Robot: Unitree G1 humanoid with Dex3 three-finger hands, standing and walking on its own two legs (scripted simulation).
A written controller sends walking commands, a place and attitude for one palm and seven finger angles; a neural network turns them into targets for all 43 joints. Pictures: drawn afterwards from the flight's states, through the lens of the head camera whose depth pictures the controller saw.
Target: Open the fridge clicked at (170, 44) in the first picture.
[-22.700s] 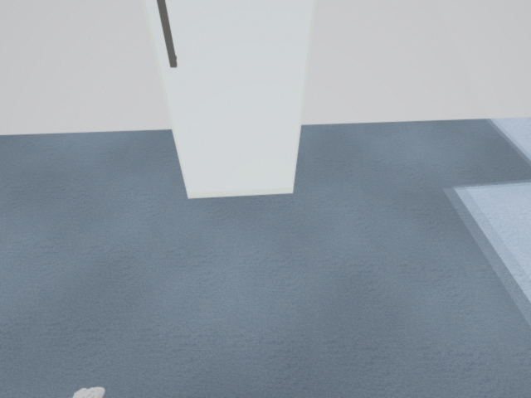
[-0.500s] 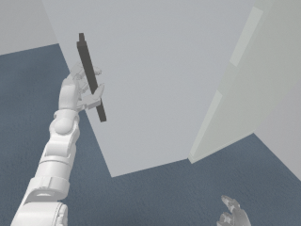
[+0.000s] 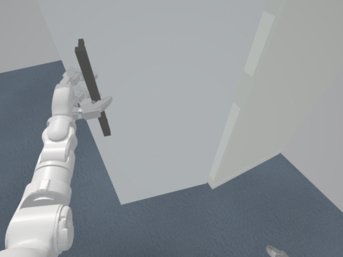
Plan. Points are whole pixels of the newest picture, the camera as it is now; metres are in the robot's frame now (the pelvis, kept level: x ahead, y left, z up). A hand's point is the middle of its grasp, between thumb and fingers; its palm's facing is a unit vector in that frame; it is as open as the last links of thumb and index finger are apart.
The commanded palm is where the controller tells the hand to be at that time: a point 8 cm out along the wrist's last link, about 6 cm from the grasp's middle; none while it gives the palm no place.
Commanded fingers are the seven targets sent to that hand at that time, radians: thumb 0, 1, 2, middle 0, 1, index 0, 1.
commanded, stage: loosen the grip on the handle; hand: left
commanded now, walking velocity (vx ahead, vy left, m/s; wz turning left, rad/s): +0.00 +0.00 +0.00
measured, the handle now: (96, 94) +0.49 +0.20 +0.12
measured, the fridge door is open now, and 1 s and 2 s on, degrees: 77 77 77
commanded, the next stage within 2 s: slip the hand off the handle in 0.36 s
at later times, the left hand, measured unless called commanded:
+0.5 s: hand (96, 109) +0.43 +0.19 +0.12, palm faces +0.09 -0.98 -0.18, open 14.6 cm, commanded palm +0.40 +0.25 +0.12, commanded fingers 0.00 -0.55 0.20 -0.25 -1.15 -0.25 -1.15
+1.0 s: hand (66, 113) +0.42 +0.26 +0.12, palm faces +0.12 -0.98 -0.18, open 14.7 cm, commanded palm +0.39 +0.31 +0.12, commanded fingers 0.00 -0.55 0.20 -0.25 -1.15 -0.25 -1.15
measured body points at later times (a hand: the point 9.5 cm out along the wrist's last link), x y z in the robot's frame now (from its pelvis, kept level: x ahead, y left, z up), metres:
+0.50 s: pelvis +0.03 +0.00 +0.00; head +0.06 +0.00 +0.44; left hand +0.42 +0.24 +0.13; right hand +0.14 -0.26 -0.11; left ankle +0.04 +0.12 -0.73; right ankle +0.03 -0.11 -0.73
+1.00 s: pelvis +0.03 +0.01 -0.01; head +0.07 +0.02 +0.44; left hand +0.41 +0.31 +0.13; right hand +0.14 -0.24 -0.11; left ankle +0.04 +0.12 -0.73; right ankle +0.03 -0.11 -0.73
